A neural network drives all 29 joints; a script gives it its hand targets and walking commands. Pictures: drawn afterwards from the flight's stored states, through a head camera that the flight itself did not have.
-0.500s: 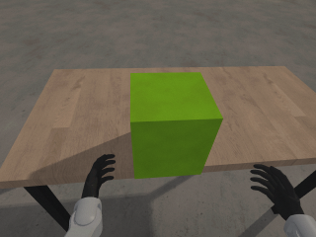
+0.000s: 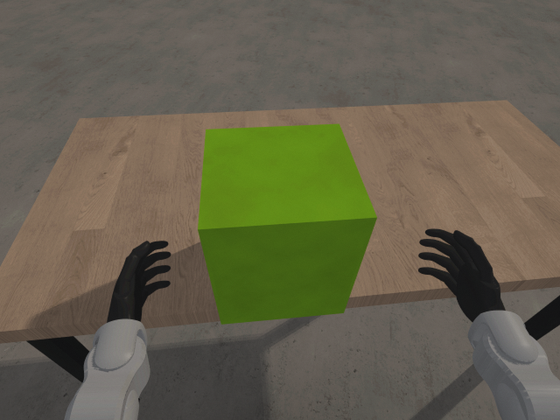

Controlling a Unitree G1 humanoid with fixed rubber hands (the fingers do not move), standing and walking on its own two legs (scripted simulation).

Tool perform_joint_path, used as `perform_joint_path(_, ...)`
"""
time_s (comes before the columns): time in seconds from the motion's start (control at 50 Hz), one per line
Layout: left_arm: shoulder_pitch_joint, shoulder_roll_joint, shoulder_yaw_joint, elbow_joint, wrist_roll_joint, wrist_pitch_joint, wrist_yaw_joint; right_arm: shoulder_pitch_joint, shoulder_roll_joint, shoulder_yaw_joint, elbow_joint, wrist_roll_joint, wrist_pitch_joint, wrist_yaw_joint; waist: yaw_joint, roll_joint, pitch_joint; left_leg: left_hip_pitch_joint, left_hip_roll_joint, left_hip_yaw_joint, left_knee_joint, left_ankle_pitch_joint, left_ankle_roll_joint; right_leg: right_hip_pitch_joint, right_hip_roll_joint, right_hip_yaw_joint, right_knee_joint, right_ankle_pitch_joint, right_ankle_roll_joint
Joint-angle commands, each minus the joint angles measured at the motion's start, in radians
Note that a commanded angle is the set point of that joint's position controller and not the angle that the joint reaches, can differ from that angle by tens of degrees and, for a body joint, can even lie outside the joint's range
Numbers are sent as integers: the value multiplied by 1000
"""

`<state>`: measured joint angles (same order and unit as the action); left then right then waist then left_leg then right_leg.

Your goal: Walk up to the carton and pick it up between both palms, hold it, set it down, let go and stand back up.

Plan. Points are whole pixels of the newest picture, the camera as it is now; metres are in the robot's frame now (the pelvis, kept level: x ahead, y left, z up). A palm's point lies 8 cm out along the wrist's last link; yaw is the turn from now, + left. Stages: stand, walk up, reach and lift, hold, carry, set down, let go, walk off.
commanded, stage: reach and lift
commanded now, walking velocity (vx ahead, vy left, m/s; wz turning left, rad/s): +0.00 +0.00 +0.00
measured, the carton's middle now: (278, 226) +0.40 +0.03 +0.05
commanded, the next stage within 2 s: none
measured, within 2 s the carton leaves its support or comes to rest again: neither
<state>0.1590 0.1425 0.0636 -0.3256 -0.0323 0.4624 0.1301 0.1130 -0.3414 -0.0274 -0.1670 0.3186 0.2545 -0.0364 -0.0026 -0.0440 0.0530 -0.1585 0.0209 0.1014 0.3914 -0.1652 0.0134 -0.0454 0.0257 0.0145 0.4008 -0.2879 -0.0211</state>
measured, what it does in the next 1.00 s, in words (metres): stands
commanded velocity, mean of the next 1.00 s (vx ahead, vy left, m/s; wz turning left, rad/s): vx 0.00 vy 0.00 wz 0.00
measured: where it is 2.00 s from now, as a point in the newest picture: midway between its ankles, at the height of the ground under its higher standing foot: outside the picture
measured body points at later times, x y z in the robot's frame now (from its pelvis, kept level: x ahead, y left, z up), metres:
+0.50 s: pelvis -0.01 +0.00 +0.00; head -0.02 +0.02 +0.45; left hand +0.31 +0.22 +0.12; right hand +0.34 -0.20 +0.14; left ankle +0.03 +0.11 -0.74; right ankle -0.04 -0.10 -0.74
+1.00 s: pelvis -0.01 +0.00 +0.00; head +0.00 +0.02 +0.45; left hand +0.39 +0.23 +0.16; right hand +0.42 -0.18 +0.19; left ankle +0.03 +0.11 -0.74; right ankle -0.04 -0.10 -0.74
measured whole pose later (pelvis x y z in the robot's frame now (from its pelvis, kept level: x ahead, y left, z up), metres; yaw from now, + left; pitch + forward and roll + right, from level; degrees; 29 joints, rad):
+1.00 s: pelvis -0.01 +0.00 +0.00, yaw +0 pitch +2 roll +0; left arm -0.65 0.28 0.15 0.26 -0.05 0.71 0.12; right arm -0.79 -0.34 0.00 0.59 0.43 0.38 -0.05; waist 0.00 -0.04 -0.02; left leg -0.28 0.03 0.10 0.39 -0.14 0.01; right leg -0.17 0.04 0.02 0.40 -0.26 -0.02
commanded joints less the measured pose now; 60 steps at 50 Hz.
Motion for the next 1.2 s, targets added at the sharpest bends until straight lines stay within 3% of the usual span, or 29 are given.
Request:
perform_joint_path(0.0, -372, 105, 74, -176, -150, 33, -33, -289, -99, 15, -122, 89, 1, -29, 57, 45, -181, 347, -6, -65, -66, 298, -41, -235, -9, 61, -136, 397, 19)
perform_joint_path(0.22, -636, 136, 108, -135, -156, 132, -30, -587, -150, -1, 8, 109, 53, -27, 50, 60, -253, 326, 0, -68, -59, 272, -38, -247, 9, 53, -125, 317, 15)
perform_joint_path(0.4, -849, 173, 130, 2, -155, 202, -17, -841, -183, -2, 205, 123, 81, -23, 38, 51, -296, 287, 1, -69, -63, 213, -22, -248, 14, 44, -117, 279, 20)
perform_joint_path(0.66, -1171, 254, 133, 207, -164, 229, -3, -1178, -255, 26, 422, 160, 89, -20, 41, 46, -461, 280, 6, -74, -15, 302, -25, -247, 21, 26, -85, 382, 31)
perform_joint_path(1.06, -1539, 339, 91, 521, -187, 137, 15, -1569, -279, 59, 737, 175, 79, -4, 70, 82, -660, 261, 17, -82, 37, 383, -43, -274, 22, 10, -66, 482, 41)
perform_joint_path(1.18, -1473, 289, 71, 701, -161, 72, -1, -1515, -243, 77, 901, 153, 51, 13, 74, 93, -635, 281, 21, -88, 42, 407, -47, -306, 23, -3, -81, 476, 37)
